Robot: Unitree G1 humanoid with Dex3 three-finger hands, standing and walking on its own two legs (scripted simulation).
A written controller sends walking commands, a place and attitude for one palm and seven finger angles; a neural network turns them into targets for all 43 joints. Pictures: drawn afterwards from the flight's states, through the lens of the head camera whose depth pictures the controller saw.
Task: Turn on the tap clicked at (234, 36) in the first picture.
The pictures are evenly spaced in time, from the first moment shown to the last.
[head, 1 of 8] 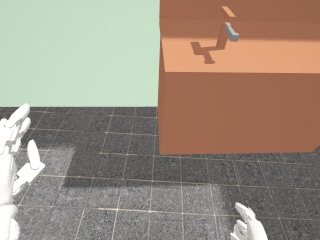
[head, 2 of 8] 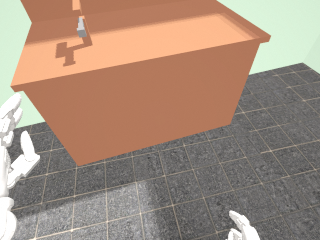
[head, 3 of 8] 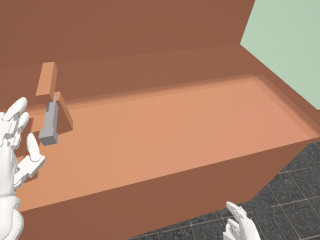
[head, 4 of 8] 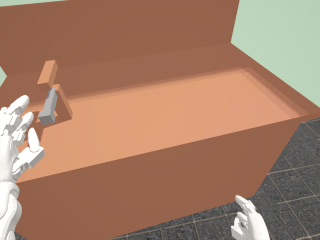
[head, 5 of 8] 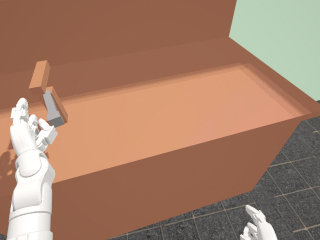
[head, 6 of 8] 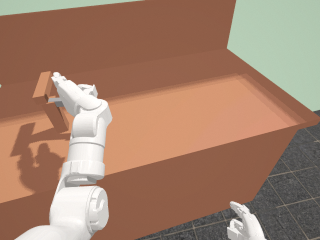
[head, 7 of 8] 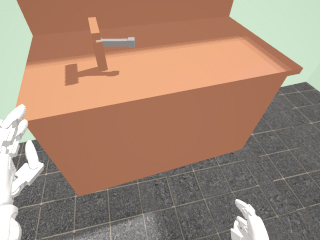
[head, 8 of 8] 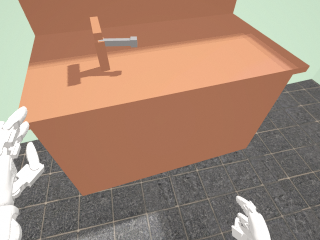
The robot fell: no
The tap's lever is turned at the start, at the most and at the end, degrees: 0 76 76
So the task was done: yes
